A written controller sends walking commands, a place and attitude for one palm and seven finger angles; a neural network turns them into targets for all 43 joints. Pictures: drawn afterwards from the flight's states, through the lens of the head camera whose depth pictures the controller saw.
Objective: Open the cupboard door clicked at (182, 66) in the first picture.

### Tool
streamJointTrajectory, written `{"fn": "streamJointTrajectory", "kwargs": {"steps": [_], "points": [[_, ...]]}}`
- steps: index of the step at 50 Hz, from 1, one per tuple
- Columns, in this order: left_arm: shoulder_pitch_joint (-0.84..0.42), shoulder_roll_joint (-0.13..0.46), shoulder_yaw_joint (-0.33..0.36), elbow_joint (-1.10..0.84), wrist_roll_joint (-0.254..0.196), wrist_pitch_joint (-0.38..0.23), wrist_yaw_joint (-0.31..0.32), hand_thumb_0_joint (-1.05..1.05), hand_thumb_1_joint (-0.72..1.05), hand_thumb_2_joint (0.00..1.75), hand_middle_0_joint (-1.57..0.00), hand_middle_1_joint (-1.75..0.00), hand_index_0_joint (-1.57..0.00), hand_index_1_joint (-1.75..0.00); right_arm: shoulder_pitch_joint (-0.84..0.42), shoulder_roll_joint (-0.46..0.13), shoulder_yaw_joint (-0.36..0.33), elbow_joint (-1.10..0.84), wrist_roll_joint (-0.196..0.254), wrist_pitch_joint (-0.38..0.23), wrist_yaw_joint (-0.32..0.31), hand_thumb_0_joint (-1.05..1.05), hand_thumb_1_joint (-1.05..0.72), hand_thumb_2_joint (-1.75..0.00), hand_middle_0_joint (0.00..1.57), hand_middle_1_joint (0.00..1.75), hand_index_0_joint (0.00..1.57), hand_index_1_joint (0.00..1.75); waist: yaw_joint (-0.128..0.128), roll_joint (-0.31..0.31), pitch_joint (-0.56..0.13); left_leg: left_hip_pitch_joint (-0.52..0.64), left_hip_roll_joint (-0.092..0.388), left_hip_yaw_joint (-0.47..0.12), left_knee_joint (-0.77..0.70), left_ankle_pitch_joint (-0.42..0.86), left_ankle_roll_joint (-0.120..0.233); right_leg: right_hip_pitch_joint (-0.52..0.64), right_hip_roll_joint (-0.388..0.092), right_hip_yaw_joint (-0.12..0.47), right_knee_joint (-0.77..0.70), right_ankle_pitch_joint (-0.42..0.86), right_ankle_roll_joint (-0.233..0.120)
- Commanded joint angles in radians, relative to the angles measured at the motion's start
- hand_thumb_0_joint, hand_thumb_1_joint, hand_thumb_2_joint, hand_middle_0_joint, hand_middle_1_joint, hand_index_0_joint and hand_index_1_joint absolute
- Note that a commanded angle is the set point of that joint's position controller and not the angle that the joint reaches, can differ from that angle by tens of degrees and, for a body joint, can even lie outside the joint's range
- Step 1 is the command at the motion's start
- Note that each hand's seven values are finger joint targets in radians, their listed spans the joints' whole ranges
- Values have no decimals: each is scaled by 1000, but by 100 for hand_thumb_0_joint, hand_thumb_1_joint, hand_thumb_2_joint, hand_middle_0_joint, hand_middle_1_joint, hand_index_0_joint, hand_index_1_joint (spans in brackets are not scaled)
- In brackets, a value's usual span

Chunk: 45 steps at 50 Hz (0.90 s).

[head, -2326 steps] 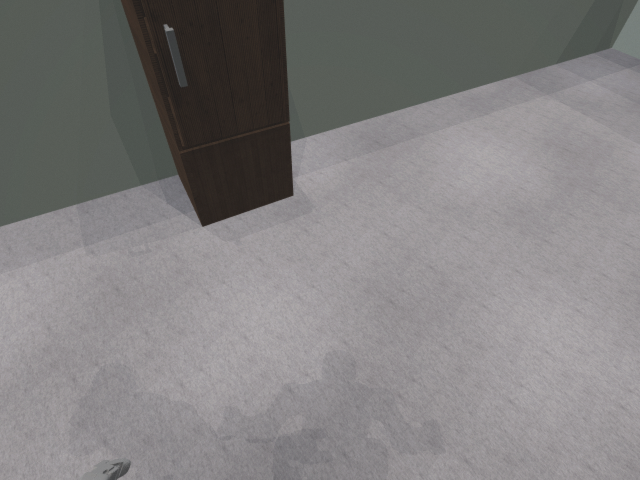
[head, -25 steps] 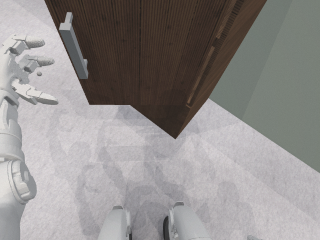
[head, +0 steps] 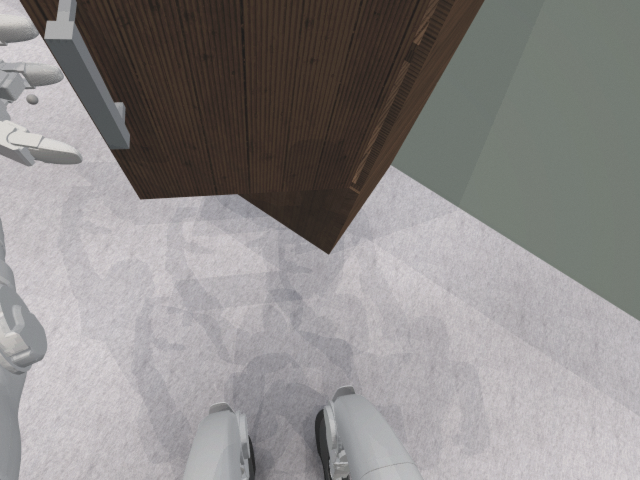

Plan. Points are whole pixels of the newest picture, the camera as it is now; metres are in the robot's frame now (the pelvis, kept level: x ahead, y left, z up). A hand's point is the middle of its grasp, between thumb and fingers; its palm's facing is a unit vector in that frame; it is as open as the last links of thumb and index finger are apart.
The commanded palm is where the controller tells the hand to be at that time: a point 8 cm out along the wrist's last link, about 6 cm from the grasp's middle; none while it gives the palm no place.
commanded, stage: move the hooked fingers beside the handle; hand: left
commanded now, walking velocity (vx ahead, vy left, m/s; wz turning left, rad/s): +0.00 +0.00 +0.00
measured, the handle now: (96, 81) +0.56 +0.20 +0.07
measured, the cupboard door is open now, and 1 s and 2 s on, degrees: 41 41 41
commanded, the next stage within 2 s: slide the fingers in behind the handle in 0.62 s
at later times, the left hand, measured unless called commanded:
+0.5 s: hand (35, 110) +0.51 +0.25 +0.08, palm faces +0.01 -1.00 -0.01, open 14.0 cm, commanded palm +0.50 +0.28 +0.07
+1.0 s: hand (53, 113) +0.51 +0.23 +0.08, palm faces +0.01 -1.00 -0.01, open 14.0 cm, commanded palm +0.49 +0.27 +0.07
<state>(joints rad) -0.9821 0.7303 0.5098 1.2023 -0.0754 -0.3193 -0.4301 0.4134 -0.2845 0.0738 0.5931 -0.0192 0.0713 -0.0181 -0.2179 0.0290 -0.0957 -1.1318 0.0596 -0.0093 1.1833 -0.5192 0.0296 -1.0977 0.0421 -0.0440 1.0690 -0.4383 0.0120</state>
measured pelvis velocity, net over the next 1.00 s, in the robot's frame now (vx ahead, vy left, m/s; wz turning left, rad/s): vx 0.00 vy -0.01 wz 0.02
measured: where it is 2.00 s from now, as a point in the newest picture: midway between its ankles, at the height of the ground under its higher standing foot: outside the picture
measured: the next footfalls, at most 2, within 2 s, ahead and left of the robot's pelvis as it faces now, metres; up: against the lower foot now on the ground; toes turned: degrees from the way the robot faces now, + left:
none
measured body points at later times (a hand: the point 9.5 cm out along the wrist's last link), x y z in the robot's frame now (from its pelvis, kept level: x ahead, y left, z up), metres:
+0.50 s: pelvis +0.00 +0.00 +0.00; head +0.16 +0.04 +0.42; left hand +0.51 +0.30 +0.08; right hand +0.03 -0.27 -0.10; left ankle +0.01 +0.10 -0.64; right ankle +0.03 -0.13 -0.64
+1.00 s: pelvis +0.00 -0.01 +0.00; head +0.15 +0.02 +0.43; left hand +0.50 +0.28 +0.08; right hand +0.00 -0.28 -0.10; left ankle +0.01 +0.10 -0.64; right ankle +0.03 -0.13 -0.64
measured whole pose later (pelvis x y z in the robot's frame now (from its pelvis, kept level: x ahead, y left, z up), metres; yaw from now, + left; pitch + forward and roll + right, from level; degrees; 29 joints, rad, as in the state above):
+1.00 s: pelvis +0.00 -0.01 +0.00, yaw +1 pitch +25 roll -4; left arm -0.93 0.64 0.45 1.18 -0.10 -0.36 -0.38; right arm 0.39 -0.28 0.06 0.61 -0.01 0.07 -0.02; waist -0.19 0.03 -0.10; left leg -1.09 0.06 -0.02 1.17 -0.51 0.02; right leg -1.06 0.04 -0.06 1.07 -0.44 0.00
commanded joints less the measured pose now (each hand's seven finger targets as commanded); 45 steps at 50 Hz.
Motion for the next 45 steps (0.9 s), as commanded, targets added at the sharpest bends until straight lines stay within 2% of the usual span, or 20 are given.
{"fn": "streamJointTrajectory", "kwargs": {"steps": [1,3,5,7,8,10,11,13,15,17,19,20,23,25,30,33,37,40,42,45], "points": [[-322,299,54,-242,-40,-69,2,0,-50,30,-30,-120,-30,-120,184,-201,-82,-46,5,3,-7,0,-90,-90,20,30,20,30,43,189,-574,495,-11,-61,-133,548,-9,247,22,-2,-95,335,-33],[-345,300,51,-236,-39,-70,6,0,-50,30,-30,-120,-30,-120,177,-201,-82,-42,7,5,-10,0,-90,-90,20,30,20,30,30,168,-529,455,-12,-54,-137,491,-3,249,21,1,-101,312,-29],[-349,327,69,-266,-37,-85,9,0,-50,30,-30,-120,-30,-120,179,-202,-83,-42,6,3,-12,0,-90,-90,20,30,20,30,43,198,-566,487,-13,-54,-138,516,-7,261,22,3,-99,328,-33],[-360,269,29,-293,-40,-96,7,0,-50,30,-30,-120,-30,-120,177,-195,-85,-32,5,1,-9,0,-90,-90,20,30,20,30,36,235,-567,545,-10,-64,-139,551,-15,222,22,-5,-101,320,-35],[-326,256,30,-263,-45,-92,7,0,-50,30,-30,-120,-30,-120,176,-196,-87,-30,6,3,-9,0,-90,-90,20,30,20,30,34,200,-555,536,-10,-63,-138,546,-13,228,24,-5,-106,321,-35],[-318,259,36,-250,-53,-91,1,0,-50,30,-30,-120,-30,-120,178,-198,-88,-24,6,4,-12,0,-90,-90,20,30,20,30,32,186,-543,530,-9,-62,-136,565,-11,230,22,-4,-106,340,-34],[-316,223,3,-247,-54,-87,-4,0,-50,30,-30,-120,-30,-120,171,-194,-86,-26,10,5,-11,0,-90,-90,20,30,20,30,30,207,-536,534,-12,-62,-139,551,-14,215,21,-4,-107,324,-34],[-335,186,-29,-203,-53,-74,-4,0,-50,30,-30,-120,-30,-120,165,-194,-83,-19,10,4,-12,0,-90,-90,20,30,20,30,12,175,-466,503,-11,-64,-145,489,-10,189,22,-9,-117,283,-34],[-354,233,1,-233,-51,-84,1,0,-50,30,-30,-120,-30,-120,164,-199,-85,-22,9,3,-17,0,-90,-90,20,30,20,30,25,200,-507,522,-13,-67,-142,516,-13,196,20,-6,-108,294,-37],[-382,159,-55,-242,-48,-91,8,0,-50,30,-30,-120,-30,-120,157,-190,-85,-18,7,1,-14,0,-90,-90,20,30,20,30,8,206,-504,553,-10,-77,-139,521,-19,155,19,-14,-106,275,-37],[-404,161,-51,-233,-54,-99,19,0,-50,30,-30,-120,-30,-120,157,-191,-84,-16,7,-3,-18,0,-90,-90,20,30,20,30,1,203,-482,548,-11,-80,-138,514,-18,140,20,-16,-105,264,-40],[-415,210,-12,-256,-50,-106,27,0,-50,30,-30,-120,-30,-120,157,-196,-85,-14,3,-3,-17,0,-90,-90,20,30,20,30,20,221,-532,557,-11,-82,-136,525,-22,163,17,-12,-99,272,-39],[-366,204,-15,-236,-36,-100,38,0,-50,30,-30,-120,-30,-120,153,-192,-84,-24,5,1,-12,0,-90,-90,20,30,20,30,29,196,-538,543,-14,-78,-136,528,-21,188,17,-11,-96,285,-39],[-390,171,-44,-227,-32,-97,43,0,-50,30,-30,-120,-30,-120,150,-188,-81,-22,6,1,-11,0,-90,-90,20,30,20,30,18,209,-521,543,-13,-78,-132,532,-22,165,17,-12,-94,282,-38],[-417,254,1,-219,-22,-96,54,0,-50,30,-30,-120,-30,-120,146,-193,-74,-33,6,-1,-17,0,-90,-90,20,30,20,30,15,164,-522,444,-21,-58,-128,441,-4,240,15,6,-96,286,-32],[-361,253,9,-255,-25,-106,42,0,-50,30,-30,-120,-30,-120,148,-189,-79,-39,6,-1,-13,0,-90,-90,20,30,20,30,37,198,-579,484,-21,-52,-126,495,-7,267,15,9,-93,327,-35],[-358,215,-15,-205,-51,-85,18,0,-50,30,-30,-120,-30,-120,146,-189,-76,-34,14,0,-14,0,-90,-90,20,30,20,30,16,138,-501,411,-21,-43,-134,411,3,270,18,15,-112,293,-28],[-366,221,-6,-253,-53,-98,19,0,-50,30,-30,-120,-30,-120,151,-188,-81,-31,11,-7,-16,0,-90,-90,20,30,20,30,35,182,-553,450,-24,-46,-137,431,-2,277,16,15,-107,300,-33],[-351,165,-36,-237,-59,-95,25,0,-50,30,-30,-120,-30,-120,151,-184,-82,-25,12,-10,-13,0,-90,-90,20,30,20,30,21,165,-513,455,-21,-49,-140,423,-2,243,17,9,-116,282,-31],[-351,187,-12,-227,-59,-99,41,0,-50,30,-30,-120,-30,-120,153,-186,-84,-22,11,-12,-13,0,-90,-90,20,30,20,30,26,140,-508,423,-24,-43,-140,398,1,264,17,13,-117,276,-31]]}}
